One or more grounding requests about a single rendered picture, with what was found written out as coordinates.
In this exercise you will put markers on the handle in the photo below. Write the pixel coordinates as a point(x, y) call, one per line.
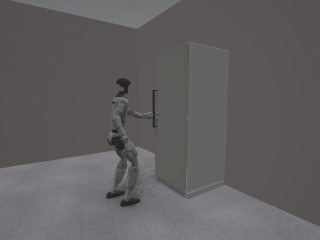
point(153, 107)

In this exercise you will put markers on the left robot hand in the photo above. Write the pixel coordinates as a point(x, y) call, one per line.
point(150, 115)

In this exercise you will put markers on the humanoid robot head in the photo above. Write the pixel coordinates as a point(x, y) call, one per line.
point(123, 82)

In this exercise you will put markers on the fridge door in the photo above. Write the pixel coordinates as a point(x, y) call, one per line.
point(171, 103)

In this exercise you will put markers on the left robot forearm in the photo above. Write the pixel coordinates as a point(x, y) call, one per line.
point(139, 115)

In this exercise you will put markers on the right robot hand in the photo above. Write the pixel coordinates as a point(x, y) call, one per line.
point(128, 147)

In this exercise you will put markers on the right robot upper arm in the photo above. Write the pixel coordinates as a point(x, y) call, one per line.
point(123, 102)

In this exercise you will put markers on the left robot upper arm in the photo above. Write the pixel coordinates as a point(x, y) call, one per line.
point(130, 112)

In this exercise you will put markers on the right robot forearm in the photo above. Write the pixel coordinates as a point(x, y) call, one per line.
point(118, 126)

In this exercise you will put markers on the left robot thigh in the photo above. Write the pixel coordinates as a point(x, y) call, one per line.
point(122, 164)

